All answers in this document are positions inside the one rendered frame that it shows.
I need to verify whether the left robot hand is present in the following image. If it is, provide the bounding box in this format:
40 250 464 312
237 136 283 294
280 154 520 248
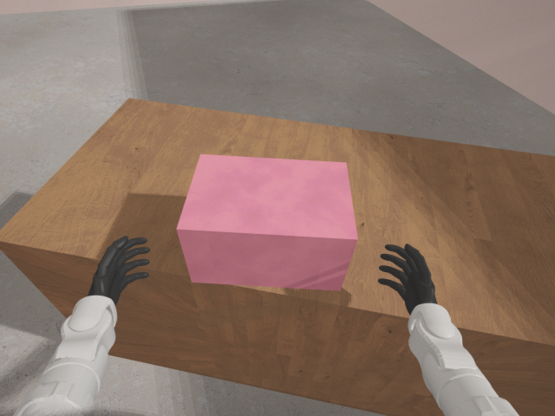
88 236 150 305

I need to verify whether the right robot hand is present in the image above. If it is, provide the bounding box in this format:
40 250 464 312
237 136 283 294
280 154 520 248
378 244 437 315

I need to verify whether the pedestal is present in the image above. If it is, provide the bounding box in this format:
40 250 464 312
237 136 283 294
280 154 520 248
0 98 555 416

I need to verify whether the carton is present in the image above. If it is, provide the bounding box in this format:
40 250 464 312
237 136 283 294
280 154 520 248
176 154 358 291

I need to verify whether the left robot forearm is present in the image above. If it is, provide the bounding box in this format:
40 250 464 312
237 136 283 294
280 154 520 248
13 296 117 416

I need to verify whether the right robot forearm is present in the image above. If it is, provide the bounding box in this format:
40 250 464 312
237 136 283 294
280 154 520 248
408 303 519 416

